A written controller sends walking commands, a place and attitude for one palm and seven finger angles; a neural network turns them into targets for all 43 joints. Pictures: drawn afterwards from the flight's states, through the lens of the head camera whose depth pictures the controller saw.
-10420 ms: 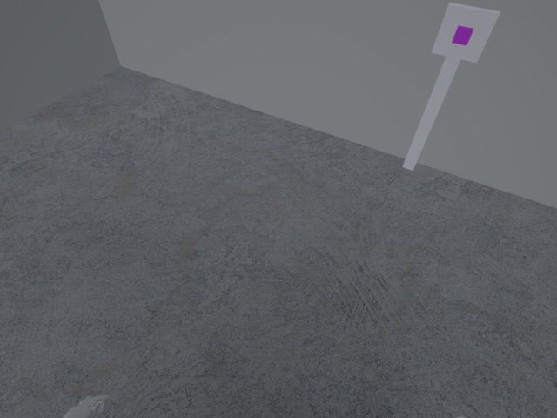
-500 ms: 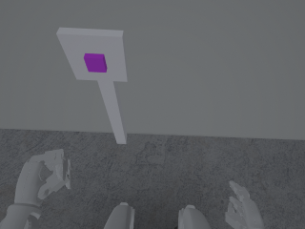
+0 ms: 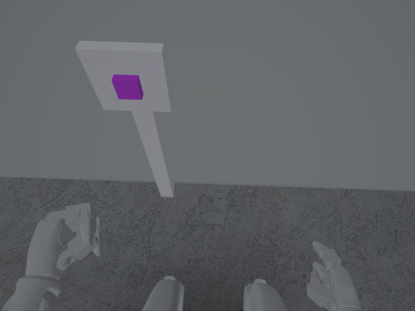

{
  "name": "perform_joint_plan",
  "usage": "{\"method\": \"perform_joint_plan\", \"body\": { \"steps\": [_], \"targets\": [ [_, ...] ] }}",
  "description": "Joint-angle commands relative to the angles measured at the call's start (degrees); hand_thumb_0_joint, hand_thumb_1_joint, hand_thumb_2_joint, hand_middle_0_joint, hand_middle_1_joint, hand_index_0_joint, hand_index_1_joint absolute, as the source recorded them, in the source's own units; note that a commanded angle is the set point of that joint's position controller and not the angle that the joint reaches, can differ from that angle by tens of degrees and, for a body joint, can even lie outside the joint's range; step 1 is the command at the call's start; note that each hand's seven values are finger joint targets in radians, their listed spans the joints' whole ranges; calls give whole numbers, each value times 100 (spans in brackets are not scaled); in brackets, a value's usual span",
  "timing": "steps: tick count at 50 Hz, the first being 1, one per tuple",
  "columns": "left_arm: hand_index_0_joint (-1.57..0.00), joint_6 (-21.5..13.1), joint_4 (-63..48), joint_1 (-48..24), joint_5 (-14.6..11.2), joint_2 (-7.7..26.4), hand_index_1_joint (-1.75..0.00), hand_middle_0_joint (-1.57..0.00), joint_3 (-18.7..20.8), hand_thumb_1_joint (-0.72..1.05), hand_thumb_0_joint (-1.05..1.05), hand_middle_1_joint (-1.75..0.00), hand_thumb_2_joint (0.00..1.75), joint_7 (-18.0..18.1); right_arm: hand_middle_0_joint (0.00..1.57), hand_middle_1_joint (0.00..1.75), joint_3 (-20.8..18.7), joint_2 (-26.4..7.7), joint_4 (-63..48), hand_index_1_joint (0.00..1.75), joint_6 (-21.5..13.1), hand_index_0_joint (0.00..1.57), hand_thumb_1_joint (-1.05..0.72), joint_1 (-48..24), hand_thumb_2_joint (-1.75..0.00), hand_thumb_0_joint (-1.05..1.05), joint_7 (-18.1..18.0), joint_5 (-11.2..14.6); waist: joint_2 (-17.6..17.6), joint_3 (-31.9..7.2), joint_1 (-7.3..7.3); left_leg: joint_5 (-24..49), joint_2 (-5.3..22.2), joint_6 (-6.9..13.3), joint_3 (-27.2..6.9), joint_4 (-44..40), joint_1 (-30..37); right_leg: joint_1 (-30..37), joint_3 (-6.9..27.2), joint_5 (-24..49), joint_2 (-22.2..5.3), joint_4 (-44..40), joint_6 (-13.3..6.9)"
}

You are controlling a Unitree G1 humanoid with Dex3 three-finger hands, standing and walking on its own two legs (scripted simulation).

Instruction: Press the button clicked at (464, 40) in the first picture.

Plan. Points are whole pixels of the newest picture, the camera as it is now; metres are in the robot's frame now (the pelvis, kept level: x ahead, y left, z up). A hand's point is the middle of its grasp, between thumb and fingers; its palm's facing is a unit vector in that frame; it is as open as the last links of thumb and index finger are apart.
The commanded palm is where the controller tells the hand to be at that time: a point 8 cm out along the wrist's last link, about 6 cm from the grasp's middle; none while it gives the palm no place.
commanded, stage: aim a knuckle at the button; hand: left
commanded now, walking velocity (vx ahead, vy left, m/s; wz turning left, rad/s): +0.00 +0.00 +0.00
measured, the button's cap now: (128, 86) +0.58 +0.23 +0.06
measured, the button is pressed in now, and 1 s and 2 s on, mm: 0 0 0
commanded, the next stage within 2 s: press the button with the knuckle in 1.82 s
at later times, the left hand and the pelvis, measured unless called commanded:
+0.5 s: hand (115, 178) +0.34 +0.20 +0.04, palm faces +0.00 -1.00 -0.05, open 3.1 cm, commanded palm +0.33 +0.25 +0.04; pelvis -0.01 +0.01 +0.00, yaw -1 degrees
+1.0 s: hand (131, 132) +0.46 +0.20 +0.03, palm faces +0.01 -1.00 -0.03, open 3.1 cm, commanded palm +0.45 +0.24 +0.03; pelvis -0.01 +0.02 -0.01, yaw -2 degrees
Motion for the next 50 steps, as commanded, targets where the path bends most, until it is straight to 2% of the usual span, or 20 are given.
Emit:
{"method": "perform_joint_plan", "body": {
  "steps": [1,4,8,10,13,17,19,21,23,24,27,30,35,37,40,42,43,44,45,50],
  "targets": [
    [-130,-485,-825,-1148,-125,889,-150,-130,507,90,0,-150,90,9,20,30,-284,-814,-695,30,-346,20,-90,-14,-90,0,-91,30,54,-1241,-215,1302,-329,256,120,-865,460,977,331,673,379,-997,-73],
    [-130,-421,-616,-1547,-140,880,-150,-130,426,90,0,-150,90,-62,20,30,-266,-860,-671,30,-372,20,-90,18,-90,0,-104,29,16,-1445,-215,1359,-331,275,121,-858,488,1059,353,746,379,-982,-77],
    [-130,-233,-410,-1982,-92,980,-150,-130,492,90,0,-150,90,-70,20,30,-262,-878,-628,30,-350,20,-90,30,-90,0,-87,46,250,-1733,-144,1542,-332,263,157,-964,658,1226,348,1035,346,-972,-72],
    [-130,-129,-225,-2062,-94,1023,-150,-130,561,90,0,-150,90,-31,20,30,-255,-889,-633,30,-305,20,-90,41,-90,0,-66,38,108,-1843,-110,1641,-326,264,149,-992,625,1339,342,1161,361,-936,-68],
    [-130,-78,95,-2461,-32,1088,-150,-130,640,90,0,-150,90,105,20,30,-255,-895,-582,30,-235,20,-90,96,-90,0,-44,38,29,-1719,-144,1591,-314,248,163,-1055,566,1321,325,1152,353,-969,-55],
    [-130,-123,653,-3331,99,1140,-150,-130,623,90,0,-150,90,251,20,30,-243,-921,-444,30,-152,20,-90,159,-90,0,-40,24,86,-1612,-244,1378,-301,239,166,-1088,530,1111,332,933,354,-1005,-57],
    [-130,-197,772,-3684,153,1205,-150,-130,608,90,0,-150,90,272,20,30,-251,-940,-410,30,-123,20,-90,199,-90,0,-49,14,1,-1788,-256,1490,-291,249,158,-1091,569,1220,347,1051,359,-971,-73],
    [-130,-251,867,-3887,189,1127,-150,-130,542,90,0,-150,90,270,20,30,-260,-927,-355,30,-103,20,-90,255,-90,0,-24,1,186,-2014,-232,1708,-289,228,170,-1112,740,1244,326,1320,341,-906,-77],
    [-130,-271,1155,-4140,241,1094,-150,-130,468,90,0,-150,90,287,20,30,-266,-940,-283,30,-58,20,-90,286,-90,0,-12,4,215,-1901,-295,1652,-280,218,174,-1128,751,1095,316,1264,340,-934,-76],
    [-130,-285,1279,-4340,243,1165,-150,-130,517,90,0,-150,90,305,20,30,-266,-960,-238,30,-35,20,-90,334,-90,0,-17,-7,33,-1944,-336,1672,-272,238,158,-1101,688,1148,322,1288,350,-925,-69],
    [-130,-294,1901,-4882,312,1462,-150,-130,767,90,0,-150,90,319,20,30,-253,-986,-156,30,84,20,-90,382,-90,0,-18,1,-33,-1792,-351,1438,-276,225,184,-1120,480,1124,374,1093,340,-974,-58],
    [-130,-413,2098,-5523,381,1462,-150,-130,729,90,0,-150,90,348,20,30,-248,-974,-74,30,153,20,-90,454,-90,0,-16,-28,278,-2057,-385,1653,-264,215,165,-1101,703,1000,349,1276,341,-876,-88],
    [-130,-555,2586,-5937,449,1604,-150,-130,854,90,0,-150,90,312,20,30,-293,-1000,70,30,256,20,-90,660,-90,0,34,-68,317,-2565,-391,2210,-236,195,162,-983,924,1074,347,1800,351,-736,-92],
    [-130,-531,2973,-6238,470,1552,-150,-130,780,90,0,-150,90,298,20,30,-278,-1016,150,30,327,20,-90,702,-90,0,68,-73,201,-2315,-498,2111,-229,193,150,-970,784,949,328,1739,357,-768,-79],
    [-130,-522,3616,-6762,573,1787,-150,-130,935,90,0,-150,90,294,20,30,-262,-1058,226,30,432,20,-90,820,-90,0,73,-89,67,-2178,-599,1861,-242,225,156,-895,450,846,359,1579,363,-751,-64],
    [-130,-607,3724,-7310,618,1867,-150,-130,949,90,0,-150,90,301,20,30,-263,-1069,253,30,478,20,-90,865,-90,0,82,-106,232,-2256,-657,1821,-235,222,116,-884,551,661,347,1471,363,-727,-75],
    [-130,-678,3670,-7537,635,2012,-150,-130,1040,90,0,-150,90,321,20,30,-267,-1087,269,30,492,20,-90,901,-90,0,83,-129,342,-2490,-641,1958,-231,220,101,-842,660,681,359,1565,362,-672,-85],
    [-130,-739,3632,-7756,658,1920,-150,-130,932,90,0,-150,90,318,20,30,-272,-1075,274,30,501,20,-90,941,-90,0,99,-150,508,-2645,-695,2130,-233,218,70,-803,824,566,332,1638,373,-612,-96],
    [-130,-781,3750,-7849,696,2157,-150,-130,1129,90,0,-150,90,334,20,30,-283,-1107,323,30,530,20,-90,999,-90,0,107,-175,528,-2845,-655,2276,-212,197,43,-768,929,562,324,1705,370,-574,-97],
    [-130,-750,4690,-8436,844,2095,-150,-130,1055,90,0,-150,90,357,20,30,-255,-1134,452,30,711,20,-90,1179,-90,0,159,-225,472,-2642,-900,2307,-192,223,-12,-658,775,218,275,1666,394,-533,-76]
  ]
}}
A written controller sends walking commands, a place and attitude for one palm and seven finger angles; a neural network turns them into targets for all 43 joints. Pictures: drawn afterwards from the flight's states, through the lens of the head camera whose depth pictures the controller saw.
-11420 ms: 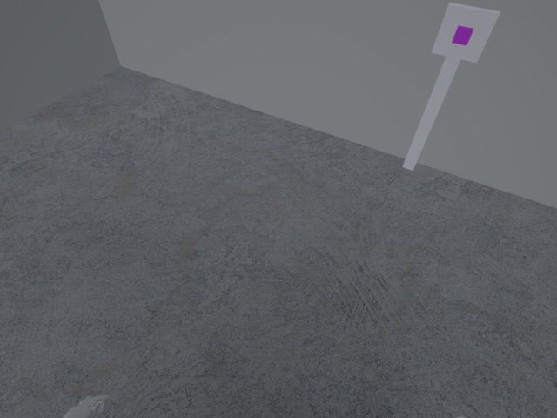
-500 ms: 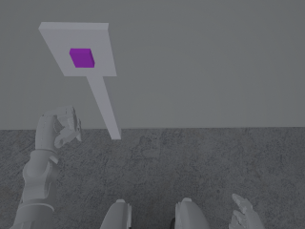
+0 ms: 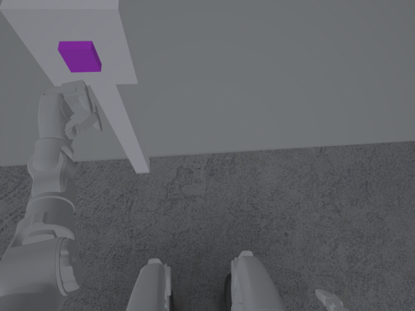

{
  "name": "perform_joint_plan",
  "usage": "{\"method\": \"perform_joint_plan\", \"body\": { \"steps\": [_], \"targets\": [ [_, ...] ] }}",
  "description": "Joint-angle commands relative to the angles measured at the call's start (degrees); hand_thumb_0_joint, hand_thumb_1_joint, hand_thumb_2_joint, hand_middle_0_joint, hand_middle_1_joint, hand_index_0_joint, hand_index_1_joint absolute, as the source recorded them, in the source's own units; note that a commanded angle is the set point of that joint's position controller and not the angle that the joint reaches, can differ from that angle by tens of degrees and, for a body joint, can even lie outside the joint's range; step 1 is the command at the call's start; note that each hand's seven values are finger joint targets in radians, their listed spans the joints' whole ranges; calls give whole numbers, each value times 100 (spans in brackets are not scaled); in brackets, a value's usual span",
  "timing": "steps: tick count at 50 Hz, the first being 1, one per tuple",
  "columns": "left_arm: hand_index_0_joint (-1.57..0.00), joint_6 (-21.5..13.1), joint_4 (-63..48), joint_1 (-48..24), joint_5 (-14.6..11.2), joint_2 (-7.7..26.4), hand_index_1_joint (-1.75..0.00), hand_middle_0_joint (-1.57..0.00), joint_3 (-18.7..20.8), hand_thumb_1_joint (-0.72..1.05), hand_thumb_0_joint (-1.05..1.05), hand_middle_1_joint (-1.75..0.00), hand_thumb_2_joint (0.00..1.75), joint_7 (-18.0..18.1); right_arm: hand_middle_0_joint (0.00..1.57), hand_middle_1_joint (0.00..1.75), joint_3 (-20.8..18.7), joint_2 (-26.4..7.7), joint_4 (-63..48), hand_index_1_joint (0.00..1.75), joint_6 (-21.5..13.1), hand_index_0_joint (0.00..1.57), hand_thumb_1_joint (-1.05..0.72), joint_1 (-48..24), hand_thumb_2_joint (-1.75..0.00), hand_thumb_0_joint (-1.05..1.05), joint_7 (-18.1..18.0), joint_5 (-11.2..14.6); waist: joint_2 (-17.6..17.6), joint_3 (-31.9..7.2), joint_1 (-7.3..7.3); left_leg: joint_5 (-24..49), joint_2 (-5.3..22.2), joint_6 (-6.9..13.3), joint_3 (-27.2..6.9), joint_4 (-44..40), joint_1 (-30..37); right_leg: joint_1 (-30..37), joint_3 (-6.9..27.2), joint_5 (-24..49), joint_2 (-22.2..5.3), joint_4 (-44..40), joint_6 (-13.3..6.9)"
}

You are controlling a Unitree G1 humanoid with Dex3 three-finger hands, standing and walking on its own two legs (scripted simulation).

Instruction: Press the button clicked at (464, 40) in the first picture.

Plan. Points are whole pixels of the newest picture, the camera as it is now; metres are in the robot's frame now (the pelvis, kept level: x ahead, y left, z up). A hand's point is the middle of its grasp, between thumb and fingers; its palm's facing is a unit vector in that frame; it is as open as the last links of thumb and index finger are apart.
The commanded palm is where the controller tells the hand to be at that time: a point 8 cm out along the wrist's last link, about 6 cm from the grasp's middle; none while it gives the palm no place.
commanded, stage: aim a knuckle at the button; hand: left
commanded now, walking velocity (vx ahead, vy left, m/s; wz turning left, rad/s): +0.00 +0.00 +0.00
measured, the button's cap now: (81, 56) +0.58 +0.23 +0.07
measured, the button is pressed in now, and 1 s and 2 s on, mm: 0 0 11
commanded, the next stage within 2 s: press the button with the knuckle in 0.82 s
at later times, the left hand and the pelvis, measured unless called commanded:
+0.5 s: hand (100, 104) +0.49 +0.19 +0.04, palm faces +0.07 -1.00 -0.04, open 3.1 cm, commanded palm +0.47 +0.23 +0.04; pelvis +0.00 +0.00 +0.00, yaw -1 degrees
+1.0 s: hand (97, 104) +0.49 +0.20 +0.03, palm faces +0.05 -1.00 -0.03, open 3.1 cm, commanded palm +0.47 +0.23 +0.04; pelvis +0.00 +0.00 +0.00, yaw -1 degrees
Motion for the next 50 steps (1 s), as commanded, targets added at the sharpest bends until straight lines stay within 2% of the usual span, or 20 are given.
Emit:
{"method": "perform_joint_plan", "body": {
  "steps": [1,2,4,7,11,14,17,20,21,24,27,32,35,36,38,40,43,45,46,50],
  "targets": [
    [-130,-415,-570,-2688,32,1413,-150,-130,278,90,0,-150,90,27,20,30,-345,-1020,-320,30,6,20,-90,876,-90,0,-35,-28,562,-2849,-245,2196,-188,72,-232,-830,1710,1297,39,1430,368,-628,-211],
    [-130,-396,-385,-2696,68,1596,-150,-130,431,90,0,-150,90,42,20,30,-332,-1027,-325,30,53,20,-90,930,-90,0,-29,-46,443,-2882,-228,2218,-196,93,-215,-789,1583,1417,61,1508,376,-616,-207],
    [-130,-439,-409,-2876,143,1784,-150,-130,538,90,0,-150,90,62,20,30,-326,-1036,-367,30,125,20,-90,978,-90,0,-10,-80,614,-3094,-232,2357,-191,94,-245,-753,1648,1388,59,1582,386,-547,-217],
    [-130,-450,-279,-2870,210,1726,-150,-130,494,90,0,-150,90,75,20,30,-316,-1024,-391,30,245,20,-90,1053,-90,0,53,-100,851,-3198,-214,2598,-169,62,-254,-728,1815,1284,35,1663,401,-524,-226],
    [-130,-410,-510,-2452,158,1754,-150,-130,582,90,0,-150,90,44,20,30,-338,-1045,-540,30,406,20,-90,1084,-90,0,114,-94,678,-3456,-120,2742,-148,75,-232,-790,1832,1600,39,1884,416,-542,-211],
    [-130,-331,-519,-2302,134,1618,-150,-130,520,90,0,-150,90,82,20,30,-337,-1021,-582,30,482,20,-90,1089,-90,0,130,-65,529,-3153,-165,2510,-154,100,-214,-878,1665,1613,31,1782,436,-634,-200],
    [-130,-444,-953,-2593,106,1832,-150,-130,654,90,0,-150,90,156,20,30,-356,-1024,-551,30,478,20,-90,1076,-90,0,104,-62,465,-3253,-172,2257,-161,119,-185,-891,1645,1760,88,1674,431,-712,-175],
    [-130,-597,-1136,-2703,152,1717,-150,-130,514,90,0,-150,90,209,20,30,-354,-984,-495,30,443,20,-90,1046,-90,0,94,-73,829,-3331,-169,2317,-162,75,-207,-928,1931,1628,68,1594,431,-711,-199],
    [-130,-608,-1051,-2780,147,1545,-150,-130,367,90,0,-150,90,217,20,30,-353,-975,-437,30,436,20,-90,1033,-90,0,88,-74,790,-3165,-277,2321,-142,75,-224,-932,2006,1482,41,1563,434,-746,-195],
    [-130,-570,-699,-2765,155,1343,-150,-130,203,90,0,-150,90,197,20,30,-342,-982,-384,30,429,20,-90,1041,-90,0,75,-76,704,-2914,-333,2171,-156,87,-227,-952,1885,1398,21,1444,428,-781,-206],
    [-130,-515,-415,-2624,158,1568,-150,-130,379,90,0,-150,90,180,20,30,-324,-1003,-394,30,443,20,-90,1023,-90,0,60,-61,461,-2802,-285,1969,-188,111,-165,-938,1584,1601,79,1427,419,-823,-192],
    [-130,-542,-384,-2556,158,1633,-150,-130,413,90,0,-150,90,122,20,30,-300,-989,-505,30,470,20,-90,934,-90,0,65,-50,490,-2788,-234,2009,-202,119,-136,-899,1472,1664,111,1534,416,-769,-198],
    [-130,-593,-499,-2631,148,1602,-150,-130,383,90,0,-150,90,102,20,30,-320,-994,-509,30,472,20,-90,919,-90,0,73,-58,642,-3028,-247,2213,-185,96,-168,-842,1709,1571,87,1628,413,-699,-204],
    [-130,-583,-507,-2700,119,1448,-150,-130,249,90,0,-150,90,78,20,30,-309,-979,-519,30,469,20,-90,895,-90,0,82,-52,674,-2934,-291,2171,-188,99,-167,-839,1684,1510,83,1592,416,-714,-197],
    [-130,-549,-424,-2743,103,1624,-150,-130,374,90,0,-150,90,64,20,30,-303,-1002,-502,30,471,20,-90,890,-90,0,66,-48,470,-2884,-305,2017,-199,126,-143,-792,1433,1657,125,1586,415,-726,-182],
    [-130,-585,-581,-2784,120,1740,-150,-130,459,90,0,-150,90,51,20,30,-310,-1016,-515,30,467,20,-90,891,-90,0,59,-54,678,-3124,-248,2150,-200,110,-166,-788,1610,1628,112,1632,409,-667,-200],
    [-130,-594,-789,-2917,83,1577,-150,-130,316,90,0,-150,90,34,20,30,-317,-993,-496,30,453,20,-90,863,-90,0,60,-58,775,-3243,-290,2207,-192,108,-172,-767,1758,1591,112,1648,418,-688,-189],
    [-130,-582,-772,-2804,74,1744,-150,-130,450,90,0,-150,90,26,20,30,-323,-1019,-477,30,455,20,-90,895,-90,0,50,-54,754,-3307,-257,2371,-176,96,-208,-760,1807,1616,93,1755,420,-644,-199],
    [-130,-539,-677,-2723,68,1558,-150,-130,307,90,0,-150,90,-3,20,30,-319,-994,-478,30,456,20,-90,882,-90,0,54,-36,690,-3204,-275,2294,-184,99,-191,-773,1771,1594,94,1698,425,-681,-193],
    [-130,-484,-634,-3046,107,1636,-150,-130,329,90,0,-150,90,50,20,30,-309,-1020,-393,30,459,20,-90,952,-90,0,48,-55,788,-3173,-344,2352,-153,81,-284,-786,1914,1348,24,1582,433,-664,-205]
  ]
}}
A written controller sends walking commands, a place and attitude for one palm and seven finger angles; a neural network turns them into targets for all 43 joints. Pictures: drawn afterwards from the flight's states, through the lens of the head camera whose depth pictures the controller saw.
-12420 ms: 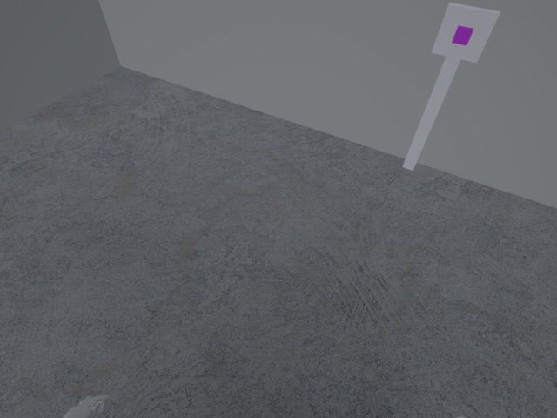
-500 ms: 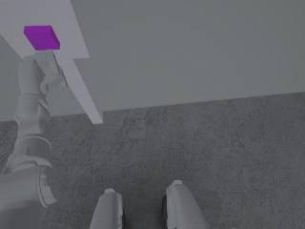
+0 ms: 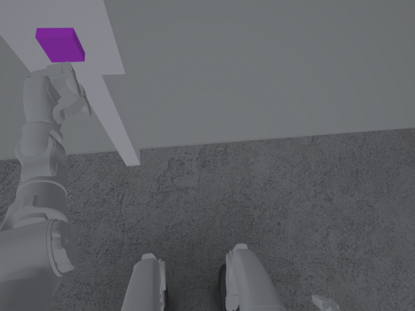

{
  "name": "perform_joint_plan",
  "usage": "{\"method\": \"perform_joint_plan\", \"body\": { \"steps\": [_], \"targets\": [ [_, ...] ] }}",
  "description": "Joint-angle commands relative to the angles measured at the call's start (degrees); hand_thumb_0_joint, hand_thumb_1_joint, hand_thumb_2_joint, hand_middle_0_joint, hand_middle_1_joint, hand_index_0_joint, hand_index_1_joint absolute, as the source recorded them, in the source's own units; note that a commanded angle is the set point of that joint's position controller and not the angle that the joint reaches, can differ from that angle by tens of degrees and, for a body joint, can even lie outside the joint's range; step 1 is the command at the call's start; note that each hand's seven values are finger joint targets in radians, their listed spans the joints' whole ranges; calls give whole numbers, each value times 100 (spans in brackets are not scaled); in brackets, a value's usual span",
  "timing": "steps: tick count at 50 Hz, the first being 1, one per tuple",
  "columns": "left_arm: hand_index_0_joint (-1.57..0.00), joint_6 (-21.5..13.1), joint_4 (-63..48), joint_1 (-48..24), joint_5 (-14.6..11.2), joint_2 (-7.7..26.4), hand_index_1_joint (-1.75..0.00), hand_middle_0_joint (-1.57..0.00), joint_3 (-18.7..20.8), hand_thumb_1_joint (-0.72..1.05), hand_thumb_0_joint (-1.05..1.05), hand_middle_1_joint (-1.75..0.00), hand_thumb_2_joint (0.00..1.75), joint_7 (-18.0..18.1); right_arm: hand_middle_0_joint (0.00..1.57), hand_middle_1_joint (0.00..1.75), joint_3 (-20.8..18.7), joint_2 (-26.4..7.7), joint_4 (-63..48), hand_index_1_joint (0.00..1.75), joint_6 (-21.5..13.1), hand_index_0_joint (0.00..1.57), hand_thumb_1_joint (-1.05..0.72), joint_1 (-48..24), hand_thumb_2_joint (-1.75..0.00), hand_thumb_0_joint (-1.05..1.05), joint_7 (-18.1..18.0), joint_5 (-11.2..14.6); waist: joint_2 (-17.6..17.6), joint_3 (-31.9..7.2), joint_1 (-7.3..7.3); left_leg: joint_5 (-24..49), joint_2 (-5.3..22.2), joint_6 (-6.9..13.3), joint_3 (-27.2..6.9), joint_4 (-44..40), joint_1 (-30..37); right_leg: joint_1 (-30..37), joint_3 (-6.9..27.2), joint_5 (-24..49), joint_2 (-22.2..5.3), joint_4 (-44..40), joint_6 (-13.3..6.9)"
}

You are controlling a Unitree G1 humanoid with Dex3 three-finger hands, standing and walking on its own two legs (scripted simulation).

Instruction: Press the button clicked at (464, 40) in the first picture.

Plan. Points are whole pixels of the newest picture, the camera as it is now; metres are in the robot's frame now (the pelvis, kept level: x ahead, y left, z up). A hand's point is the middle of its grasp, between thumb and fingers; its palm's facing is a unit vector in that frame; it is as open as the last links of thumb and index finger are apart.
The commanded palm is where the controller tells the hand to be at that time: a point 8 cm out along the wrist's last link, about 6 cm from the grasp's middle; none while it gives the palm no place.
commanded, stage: press the button with the knuckle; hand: left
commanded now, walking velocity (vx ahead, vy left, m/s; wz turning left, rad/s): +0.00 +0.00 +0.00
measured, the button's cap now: (62, 44) +0.58 +0.24 +0.07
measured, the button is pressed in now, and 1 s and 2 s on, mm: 0 11 0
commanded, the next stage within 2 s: hold the button down briefly in 0.84 s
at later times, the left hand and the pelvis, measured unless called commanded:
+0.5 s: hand (85, 81) +0.53 +0.20 +0.04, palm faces +0.07 -1.00 -0.04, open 2.8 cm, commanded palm +0.52 +0.23 +0.04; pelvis +0.00 +0.00 -0.01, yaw +0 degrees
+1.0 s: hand (83, 76) +0.54 +0.21 +0.04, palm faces +0.06 -1.00 -0.05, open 2.9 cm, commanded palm +0.55 +0.22 +0.04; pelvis -0.03 +0.00 -0.03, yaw +0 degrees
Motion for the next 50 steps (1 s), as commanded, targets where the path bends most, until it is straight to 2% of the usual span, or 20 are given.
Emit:
{"method": "perform_joint_plan", "body": {
  "steps": [1,2,4,7,8,9,11,14,16,18,24,26,31,33,38,39,44,45,48,50],
  "targets": [
    [-130,-361,-1076,-2516,-85,1296,-150,-130,60,90,0,-150,90,30,20,30,-370,-1028,-244,30,-98,20,-90,973,-90,0,-83,7,741,-3115,-192,2333,-204,94,-199,-883,2134,1598,79,1547,364,-691,-189],
    [-130,-361,-1064,-2503,-83,1396,-150,-130,157,90,0,-150,90,51,20,30,-366,-1037,-248,30,-94,20,-90,998,-90,0,-85,-6,682,-3139,-163,2283,-212,103,-184,-878,2044,1697,96,1551,363,-700,-183],
    [-130,-369,-975,-2647,-30,1317,-150,-130,45,90,0,-150,90,65,20,30,-350,-1035,-242,30,-99,20,-90,1005,-90,0,-76,-19,908,-3093,-207,2266,-215,92,-223,-900,2138,1477,69,1426,368,-682,-211],
    [-130,-327,-726,-2693,3,1466,-150,-130,159,90,0,-150,90,97,20,30,-324,-1049,-234,30,-82,20,-90,1055,-90,0,-74,-31,670,-2964,-266,2146,-209,121,-187,-855,1870,1556,99,1426,371,-708,-183],
    [-130,-315,-661,-2675,17,1601,-150,-130,259,90,0,-150,90,92,20,30,-315,-1058,-247,30,-76,20,-90,1078,-90,0,-72,-31,565,-2985,-237,2083,-217,130,-179,-849,1753,1665,111,1428,380,-697,-182],
    [-130,-321,-597,-2597,41,1758,-150,-130,385,90,0,-150,90,92,20,30,-308,-1077,-278,30,-70,20,-90,1101,-90,0,-71,-40,731,-3036,-167,2146,-224,120,-201,-862,1778,1644,101,1435,380,-649,-212],
    [-130,-302,-607,-2845,81,1598,-150,-130,178,90,0,-150,90,70,20,30,-297,-1066,-275,30,-49,20,-90,1092,-90,0,-62,-34,785,-2997,-285,2132,-203,121,-206,-846,1851,1466,95,1375,380,-665,-197],
    [-130,-319,-675,-3025,100,1721,-150,-130,271,90,0,-150,90,94,20,30,-304,-1099,-275,30,-34,20,-90,1173,-90,0,-53,-63,1029,-3190,-263,2305,-189,94,-271,-842,2078,1328,54,1364,381,-604,-221],
    [-130,-275,-555,-3092,111,1585,-150,-130,174,90,0,-150,90,112,20,30,-314,-1100,-241,30,-15,20,-90,1221,-90,0,-40,-65,907,-3202,-364,2375,-164,96,-294,-800,2127,1223,35,1391,396,-615,-198],
    [-130,-242,-555,-3310,153,1789,-150,-130,251,90,0,-150,90,138,20,30,-292,-1121,-224,30,6,20,-90,1250,-90,0,-50,-67,907,-3145,-389,2201,-166,111,-283,-793,1963,1258,56,1298,393,-631,-188],
    [-130,-236,-585,-3934,233,1659,-150,-130,63,90,0,-150,90,219,20,30,-295,-1133,-117,30,-2,20,-90,1373,-90,0,-58,-119,1143,-3361,-566,2277,-165,109,-379,-714,2187,944,21,1240,389,-593,-207],
    [-130,-234,-570,-4189,269,1809,-150,-130,107,90,0,-150,90,253,20,30,-285,-1149,-52,30,-4,20,-90,1418,-90,0,-76,-132,1161,-3319,-611,2213,-159,105,-413,-704,2182,900,21,1186,395,-611,-201],
    [-130,-210,-385,-4533,367,1754,-150,-130,-76,90,0,-150,90,311,20,30,-239,-1151,-1,30,-41,20,-90,1433,-90,0,-62,-158,1302,-3244,-734,1892,-183,121,-436,-690,2087,710,19,954,406,-639,-214],
    [-130,-177,-279,-4672,382,1883,-150,-130,-44,90,0,-150,90,327,20,30,-218,-1157,5,30,-65,20,-90,1436,-90,0,-74,-153,1120,-3151,-799,1631,-192,164,-389,-657,1785,850,64,852,415,-689,-195],
    [-130,-97,-73,-5074,454,2261,-150,-130,25,90,0,-150,90,305,20,30,-140,-1203,6,30,-135,20,-90,1452,-90,0,-116,-151,1230,-3106,-907,1233,-205,205,-392,-595,1461,752,91,599,418,-659,-202],
    [-130,-104,-114,-5145,458,2290,-150,-130,32,90,0,-150,90,293,20,30,-131,-1201,-19,30,-156,20,-90,1453,-90,0,-115,-156,1391,-3196,-894,1271,-211,204,-399,-578,1486,708,87,614,418,-612,-214],
    [-130,12,-70,-5498,435,2438,-150,-130,6,90,0,-150,90,234,20,30,-92,-1234,2,30,-216,20,-90,1497,-90,0,-146,-133,1457,-3261,-1003,1103,-200,217,-432,-532,1399,601,92,517,425,-592,-202],
    [-130,38,-93,-5547,434,2429,-150,-130,-19,90,0,-150,90,237,20,30,-86,-1244,2,30,-232,20,-90,1510,-90,0,-142,-139,1653,-3294,-1009,1066,-193,197,-449,-554,1494,488,69,483,429,-588,-205],
    [-130,158,47,-5587,430,2468,-150,-130,-19,90,0,-150,90,266,20,30,-59,-1247,2,30,-274,20,-90,1521,-90,0,-159,-126,1392,-3192,-1062,819,-198,237,-407,-511,1182,567,112,362,436,-635,-174],
    [-130,186,58,-5649,478,2571,-150,-130,-8,90,0,-150,90,260,20,30,-34,-1263,1,30,-295,20,-90,1543,-90,0,-163,-123,1551,-3232,-1036,758,-197,211,-447,-559,1225,478,65,311,433,-576,-198]
  ]
}}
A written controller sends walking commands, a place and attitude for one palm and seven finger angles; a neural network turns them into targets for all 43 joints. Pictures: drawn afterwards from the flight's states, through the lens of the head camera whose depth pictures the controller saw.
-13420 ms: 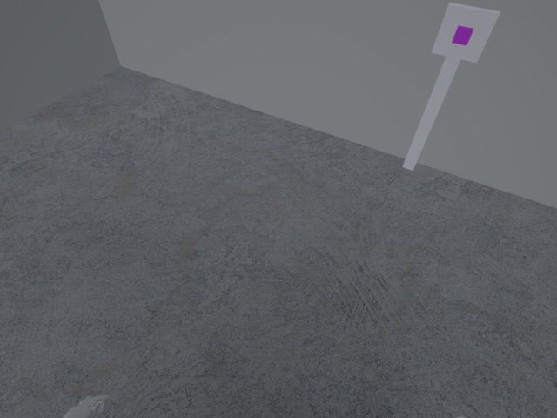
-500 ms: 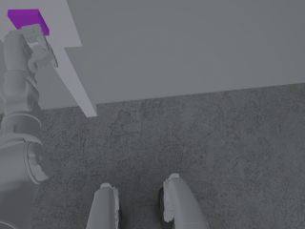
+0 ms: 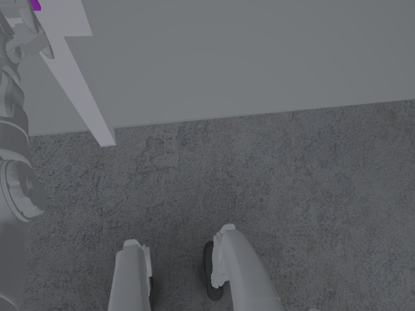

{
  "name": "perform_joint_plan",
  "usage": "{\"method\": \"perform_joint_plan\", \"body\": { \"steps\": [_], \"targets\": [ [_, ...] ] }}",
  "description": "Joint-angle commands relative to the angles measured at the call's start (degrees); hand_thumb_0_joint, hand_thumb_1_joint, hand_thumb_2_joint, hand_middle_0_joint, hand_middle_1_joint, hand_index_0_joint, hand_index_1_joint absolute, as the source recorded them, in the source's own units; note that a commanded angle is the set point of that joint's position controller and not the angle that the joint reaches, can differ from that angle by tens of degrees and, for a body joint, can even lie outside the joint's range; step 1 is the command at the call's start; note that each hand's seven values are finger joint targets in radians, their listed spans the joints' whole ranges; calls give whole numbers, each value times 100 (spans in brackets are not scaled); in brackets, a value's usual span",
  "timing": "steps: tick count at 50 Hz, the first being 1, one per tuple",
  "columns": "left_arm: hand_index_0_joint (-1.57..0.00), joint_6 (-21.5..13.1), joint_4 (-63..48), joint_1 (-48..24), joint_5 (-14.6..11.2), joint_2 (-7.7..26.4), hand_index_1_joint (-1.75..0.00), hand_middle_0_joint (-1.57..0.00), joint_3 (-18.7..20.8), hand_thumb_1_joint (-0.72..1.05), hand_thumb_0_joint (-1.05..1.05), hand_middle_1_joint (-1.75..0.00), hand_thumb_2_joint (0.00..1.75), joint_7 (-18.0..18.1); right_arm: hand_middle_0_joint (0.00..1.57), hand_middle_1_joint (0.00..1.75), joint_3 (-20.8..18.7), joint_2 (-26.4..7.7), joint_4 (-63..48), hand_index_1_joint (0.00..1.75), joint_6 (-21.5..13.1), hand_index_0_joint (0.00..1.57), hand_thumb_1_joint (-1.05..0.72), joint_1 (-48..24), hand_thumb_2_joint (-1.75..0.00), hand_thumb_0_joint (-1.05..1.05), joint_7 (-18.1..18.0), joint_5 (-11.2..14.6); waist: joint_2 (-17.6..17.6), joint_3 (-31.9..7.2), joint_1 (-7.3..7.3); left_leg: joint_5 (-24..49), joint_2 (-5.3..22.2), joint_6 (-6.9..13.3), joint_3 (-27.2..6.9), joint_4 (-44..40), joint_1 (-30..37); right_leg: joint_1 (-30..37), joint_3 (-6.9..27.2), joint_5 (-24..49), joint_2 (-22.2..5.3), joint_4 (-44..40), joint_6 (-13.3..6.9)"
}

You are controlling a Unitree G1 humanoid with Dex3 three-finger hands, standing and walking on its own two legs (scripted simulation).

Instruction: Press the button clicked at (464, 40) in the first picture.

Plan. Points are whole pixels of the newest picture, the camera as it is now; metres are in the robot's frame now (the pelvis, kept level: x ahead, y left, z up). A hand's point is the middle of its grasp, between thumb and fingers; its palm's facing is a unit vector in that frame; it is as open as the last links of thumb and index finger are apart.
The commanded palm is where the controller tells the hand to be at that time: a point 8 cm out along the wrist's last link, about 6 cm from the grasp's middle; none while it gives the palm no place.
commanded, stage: hold the button down briefly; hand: left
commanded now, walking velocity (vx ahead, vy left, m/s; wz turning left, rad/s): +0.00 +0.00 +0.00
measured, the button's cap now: out of the picture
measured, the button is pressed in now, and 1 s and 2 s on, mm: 11 0 0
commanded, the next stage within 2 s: pull the fist back off the button in 0.12 s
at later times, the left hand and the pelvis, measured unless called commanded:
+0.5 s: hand (40, 39) +0.56 +0.21 +0.06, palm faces +0.06 -1.00 -0.04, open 3.0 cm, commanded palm +0.55 +0.22 +0.07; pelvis -0.01 +0.01 +0.00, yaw -1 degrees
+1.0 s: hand (44, 69) +0.51 +0.20 +0.06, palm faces +0.07 -1.00 -0.04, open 3.1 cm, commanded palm +0.47 +0.24 +0.07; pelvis +0.04 +0.01 +0.04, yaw -1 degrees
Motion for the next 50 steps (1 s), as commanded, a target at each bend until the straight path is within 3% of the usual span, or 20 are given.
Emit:
{"method": "perform_joint_plan", "body": {
  "steps": [1,3,7,9,12,15,21,22,23,29,30,33,35,36,37,40,42,46,49,50],
  "targets": [
    [-130,-235,-1471,-3656,-118,1304,-150,-130,8,90,0,-150,90,166,20,30,-365,-1175,-142,30,-110,20,-90,1276,-90,0,-86,21,1530,-3338,-543,496,-173,254,-135,-1110,2400,1364,324,66,430,-942,-119],
    [-130,-172,-1362,-3637,-101,1520,-150,-130,135,90,0,-150,90,185,20,30,-336,-1188,-160,30,-137,20,-90,1267,-90,0,-105,31,1327,-3216,-539,257,-180,281,-82,-1084,2052,1510,385,-67,426,-979,-102],
    [-130,-161,-1483,-3752,-49,1488,-150,-130,52,90,0,-150,90,176,20,30,-329,-1186,-163,30,-177,20,-90,1308,-90,0,-93,22,1674,-3340,-515,286,-160,237,-169,-1157,2346,1286,310,-51,427,-912,-135],
    [-130,-122,-1354,-3707,-76,1427,-150,-130,64,90,0,-150,90,199,20,30,-325,-1190,-165,30,-211,20,-90,1317,-90,0,-88,28,1597,-3200,-556,114,-156,246,-195,-1190,2305,1167,291,-125,432,-915,-132],
    [-130,-73,-1303,-3742,-56,1643,-150,-130,143,90,0,-150,90,207,20,30,-288,-1205,-176,30,-244,20,-90,1303,-90,0,-108,42,1398,-3190,-550,-81,-167,270,-136,-1152,1946,1369,350,-251,435,-940,-111],
    [-130,-95,-1376,-3674,-16,1650,-150,-130,162,90,0,-150,90,194,20,30,-291,-1223,-189,30,-264,20,-90,1347,-90,0,-87,22,1609,-3246,-469,-101,-157,236,-222,-1246,2173,1226,287,-246,431,-874,-145],
    [-130,-120,-1716,-3159,-125,1358,-150,-130,211,90,0,-150,90,199,20,30,-368,-1197,-229,30,-236,20,-90,1355,-90,0,-17,10,1589,-3430,-266,235,-127,187,-267,-1360,2610,1317,238,-24,428,-893,-156],
    [-130,-123,-1727,-3012,-112,1173,-150,-130,104,90,0,-150,90,204,20,30,-388,-1177,-236,30,-220,20,-90,1339,-90,0,5,14,1651,-3437,-234,250,-141,168,-254,-1385,2690,1310,241,-19,428,-915,-164],
    [-130,-112,-1705,-2875,-134,1052,-150,-130,76,90,0,-150,90,221,20,30,-398,-1161,-227,30,-211,20,-90,1332,-90,0,17,18,1454,-3353,-242,209,-131,179,-254,-1404,2664,1345,231,-34,432,-949,-153],
    [-130,-277,-2008,-2169,-256,764,-150,-130,90,90,0,-150,90,242,20,30,-471,-1122,-269,30,-174,20,-90,1261,-90,0,52,40,1384,-3346,-19,553,-146,142,-190,-1519,2978,1554,223,143,431,-1012,-179],
    [-130,-282,-1958,-2039,-281,656,-150,-130,35,90,0,-150,90,239,20,30,-477,-1111,-251,30,-152,20,-90,1241,-90,0,55,49,1258,-3283,-43,624,-148,146,-160,-1520,2977,1601,219,183,432,-1049,-168],
    [-130,-366,-2046,-1490,-342,623,-150,-130,132,90,0,-150,90,206,20,30,-509,-1064,-322,30,-102,20,-90,1178,-90,0,60,73,1028,-3233,107,946,-159,157,-37,-1517,2873,2011,260,360,442,-1107,-160],
    [-130,-440,-2163,-1050,-403,596,-150,-130,248,90,0,-150,90,192,20,30,-537,-1042,-382,30,-65,20,-90,1139,-90,0,86,83,1120,-3344,256,1324,-161,140,26,-1504,3046,2155,265,604,444,-1098,-171],
    [-130,-460,-2162,-836,-431,629,-150,-130,313,90,0,-150,90,182,20,30,-545,-1032,-399,30,-31,20,-90,1111,-90,0,81,97,910,-3282,291,1432,-153,149,64,-1496,2984,2302,290,709,443,-1118,-156],
    [-130,-471,-2195,-665,-468,505,-150,-130,252,90,0,-150,90,169,20,30,-556,-1002,-431,30,-9,20,-90,1076,-90,0,84,118,746,-3161,289,1469,-152,163,104,-1517,2909,2442,307,781,450,-1157,-136],
    [-130,-595,-2714,-128,-567,335,-150,-130,272,90,0,-150,90,155,20,30,-618,-958,-530,30,43,20,-90,1005,-90,0,105,142,874,-3465,482,2095,-164,130,155,-1531,3251,2706,304,1339,433,-1080,-149],
    [-130,-636,-3044,362,-677,106,-150,-130,235,90,0,-150,90,156,20,30,-680,-916,-599,30,67,20,-90,944,-90,0,127,163,677,-3544,551,2402,-183,123,212,-1537,3350,2982,326,1697,436,-1118,-122],
    [-130,-681,-3430,1013,-817,-203,-150,-130,111,90,0,-150,90,134,20,30,-729,-859,-630,30,86,20,-90,819,-90,0,105,222,386,-3214,620,2525,-200,124,290,-1634,3286,3267,345,1995,412,-1190,-104],
    [-130,-776,-3836,1199,-864,-409,-150,-130,-48,90,0,-150,90,131,20,30,-765,-824,-649,30,50,20,-90,724,-90,0,63,244,497,-3267,654,2629,-220,110,312,-1656,3447,3324,369,2089,396,-1178,-113],
    [-130,-792,-3851,1239,-895,-652,-150,-130,-216,90,0,-150,90,122,20,30,-770,-789,-622,30,27,20,-90,679,-90,0,59,251,525,-3174,607,2636,-224,100,323,-1649,3506,3239,361,2082,389,-1206,-97]
  ]
}}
